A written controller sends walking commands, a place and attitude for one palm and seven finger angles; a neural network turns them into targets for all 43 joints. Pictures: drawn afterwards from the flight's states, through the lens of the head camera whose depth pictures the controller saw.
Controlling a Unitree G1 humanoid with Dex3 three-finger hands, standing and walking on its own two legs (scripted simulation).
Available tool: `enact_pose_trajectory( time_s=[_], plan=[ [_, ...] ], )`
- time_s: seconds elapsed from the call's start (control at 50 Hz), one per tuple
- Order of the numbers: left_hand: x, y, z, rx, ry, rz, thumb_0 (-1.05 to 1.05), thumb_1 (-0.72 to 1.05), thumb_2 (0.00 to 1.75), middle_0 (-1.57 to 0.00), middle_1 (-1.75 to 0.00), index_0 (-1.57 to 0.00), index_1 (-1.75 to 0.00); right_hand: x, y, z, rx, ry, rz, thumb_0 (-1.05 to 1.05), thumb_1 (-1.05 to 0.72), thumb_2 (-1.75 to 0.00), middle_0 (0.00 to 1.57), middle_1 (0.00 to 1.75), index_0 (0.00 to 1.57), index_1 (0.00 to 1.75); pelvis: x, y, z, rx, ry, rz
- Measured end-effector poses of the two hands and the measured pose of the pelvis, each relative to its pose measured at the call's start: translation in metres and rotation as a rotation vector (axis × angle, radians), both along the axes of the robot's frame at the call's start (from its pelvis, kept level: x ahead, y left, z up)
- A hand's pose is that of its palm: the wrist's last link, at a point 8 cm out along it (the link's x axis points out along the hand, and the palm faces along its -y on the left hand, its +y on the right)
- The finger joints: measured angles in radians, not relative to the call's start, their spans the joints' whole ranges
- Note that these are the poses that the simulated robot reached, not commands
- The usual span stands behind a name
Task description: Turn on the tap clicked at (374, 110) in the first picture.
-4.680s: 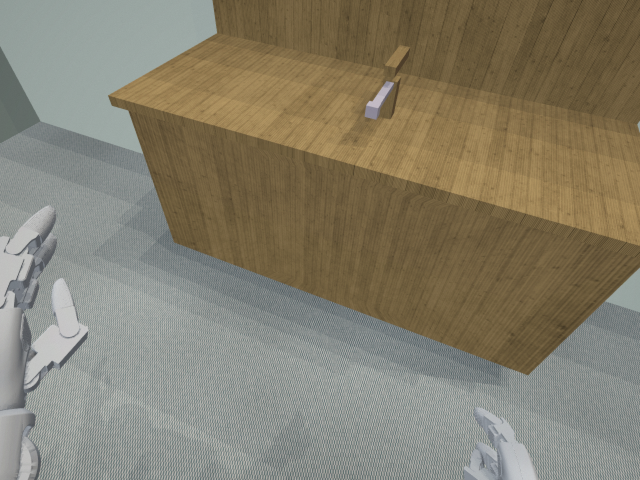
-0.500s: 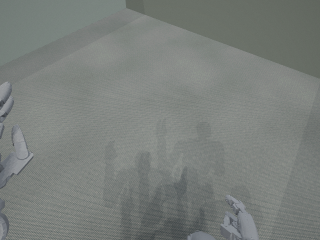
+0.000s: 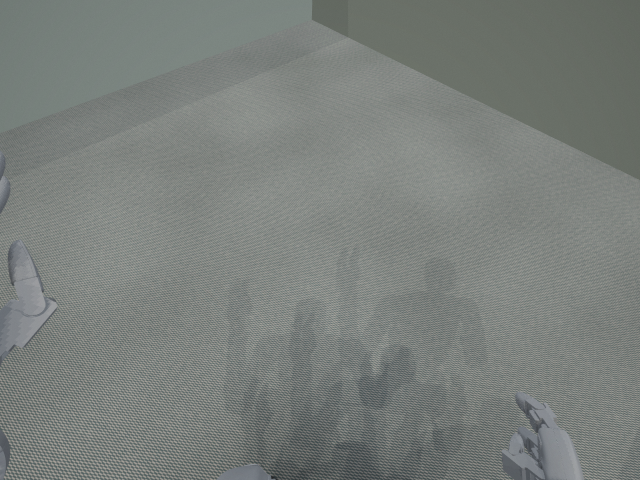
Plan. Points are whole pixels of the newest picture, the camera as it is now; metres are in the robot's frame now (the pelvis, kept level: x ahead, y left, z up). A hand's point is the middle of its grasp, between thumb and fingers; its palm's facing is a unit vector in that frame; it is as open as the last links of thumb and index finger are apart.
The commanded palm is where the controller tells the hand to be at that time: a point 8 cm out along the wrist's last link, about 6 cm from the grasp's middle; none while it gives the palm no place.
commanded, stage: walk around to get in front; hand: left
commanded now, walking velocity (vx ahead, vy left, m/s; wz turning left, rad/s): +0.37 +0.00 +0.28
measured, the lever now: out of the picture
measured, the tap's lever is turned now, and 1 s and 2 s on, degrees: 0 0 0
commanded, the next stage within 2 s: turn to face it in 0.42 s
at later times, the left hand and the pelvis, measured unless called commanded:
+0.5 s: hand (99, 230) +0.30 +0.24 +0.18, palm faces +0.58 -0.71 -0.40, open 7.4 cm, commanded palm +0.23 +0.28 +0.20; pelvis +0.13 -0.03 +0.02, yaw +13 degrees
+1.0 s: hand (157, 148) +0.41 +0.22 +0.19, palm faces +0.49 -0.70 -0.51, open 7.4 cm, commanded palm +0.35 +0.25 +0.20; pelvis +0.22 -0.04 +0.00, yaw +6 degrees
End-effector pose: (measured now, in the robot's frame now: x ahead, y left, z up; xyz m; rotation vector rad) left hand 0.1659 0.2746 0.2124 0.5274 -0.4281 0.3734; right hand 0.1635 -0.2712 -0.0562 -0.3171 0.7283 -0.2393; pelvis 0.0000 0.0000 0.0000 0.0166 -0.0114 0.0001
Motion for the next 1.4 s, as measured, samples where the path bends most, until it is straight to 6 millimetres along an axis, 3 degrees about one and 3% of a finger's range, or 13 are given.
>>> enact_pose_trajectory(
  time_s=[0.1,0.22,0.3,0.38,0.5,0.58,0.64,0.74,0.88,0.98,1.08,1.26,1.4],
  plan=[
    [0.037,0.013,-0.003,-0.017,0.008,0.023,0.02,0.89,0.90,-0.21,-0.30,-0.21,-0.31,0.038,0.037,-0.002,0.113,-0.028,0.033,0.01,-0.91,-0.90,0.20,0.29,0.19,0.30,0.020,-0.004,0.004,-0.014,0.000,0.037],
    [0.042,-0.008,0.011,-0.002,0.068,0.026,0.02,0.89,0.90,-0.21,-0.30,-0.21,-0.31,0.062,0.073,-0.007,0.234,0.005,0.125,0.01,-0.90,-0.90,0.20,0.30,0.20,0.30,0.052,-0.015,0.018,-0.043,0.026,0.067],
    [0.046,-0.014,0.009,0.041,0.108,0.113,0.02,0.89,0.90,-0.21,-0.30,-0.21,-0.31,0.081,0.074,-0.027,0.263,0.064,0.181,0.01,-0.90,-0.90,0.21,0.30,0.20,0.30,0.078,-0.030,0.013,-0.038,0.022,0.104],
    [0.058,-0.012,-0.006,-0.022,0.109,0.211,0.01,0.89,0.90,-0.21,-0.30,-0.21,-0.31,0.108,0.057,-0.048,0.215,0.139,0.245,0.01,-0.90,-0.90,0.21,0.30,0.20,0.30,0.098,-0.038,0.004,-0.029,0.008,0.157],
    [0.082,-0.004,-0.014,-0.098,0.143,0.249,0.02,0.89,0.90,-0.21,-0.30,-0.21,-0.31,0.157,0.030,-0.025,0.093,0.161,0.244,0.01,-0.90,-0.90,0.21,0.30,0.20,0.30,0.131,-0.033,0.017,0.000,0.010,0.220],
    [0.095,0.010,-0.009,-0.065,0.104,0.237,0.02,0.89,0.90,-0.21,-0.30,-0.21,-0.31,0.197,0.030,-0.005,0.015,0.104,0.249,0.01,-0.90,-0.90,0.20,0.30,0.20,0.30,0.152,-0.021,0.014,0.004,0.021,0.248],
    [0.106,0.025,-0.008,-0.016,0.034,0.220,0.02,0.89,0.90,-0.21,-0.30,-0.21,-0.31,0.227,0.040,-0.002,-0.006,0.025,0.229,0.01,-0.90,-0.90,0.20,0.30,0.20,0.30,0.165,-0.007,0.000,-0.007,0.005,0.233],
    [0.134,0.041,-0.004,-0.013,0.022,0.223,0.02,0.89,0.90,-0.21,-0.30,-0.21,-0.31,0.252,0.080,0.004,0.097,-0.006,0.265,0.01,-0.91,-0.90,0.20,0.29,0.20,0.30,0.180,-0.007,0.008,-0.023,-0.001,0.216],
    [0.164,0.010,0.012,-0.010,0.081,0.160,0.02,0.89,0.90,-0.20,-0.30,-0.21,-0.31,0.259,0.111,0.003,0.254,-0.030,0.323,0.01,-0.90,-0.90,0.21,0.30,0.20,0.30,0.203,-0.015,0.020,-0.037,0.018,0.154],
    [0.192,-0.014,0.002,0.034,0.163,0.167,0.02,0.89,0.90,-0.20,-0.30,-0.21,-0.31,0.260,0.088,-0.021,0.314,-0.011,0.292,0.01,-0.90,-0.90,0.21,0.30,0.21,0.30,0.220,-0.037,0.009,-0.012,0.011,0.105],
    [0.226,-0.047,-0.013,-0.016,0.185,0.121,0.02,0.89,0.90,-0.20,-0.30,-0.21,-0.31,0.255,0.033,-0.043,0.271,0.057,0.212,0.01,-0.90,-0.90,0.21,0.30,0.21,0.30,0.221,-0.056,0.002,0.004,0.009,0.051],
    [0.253,-0.091,0.009,0.065,0.182,-0.082,0.02,0.89,0.90,-0.21,-0.30,-0.22,-0.31,0.211,-0.063,-0.019,0.138,0.081,-0.034,0.01,-0.91,-0.90,0.20,0.30,0.20,0.30,0.220,-0.071,0.015,0.027,0.037,-0.049],
    [0.254,-0.091,0.011,0.041,0.153,-0.104,0.01,0.89,0.90,-0.21,-0.30,-0.22,-0.31,0.173,-0.085,-0.006,0.109,0.080,-0.126,0.01,-0.91,-0.90,0.20,0.29,0.19,0.30,0.212,-0.070,0.019,0.034,0.048,-0.132]
  ],
)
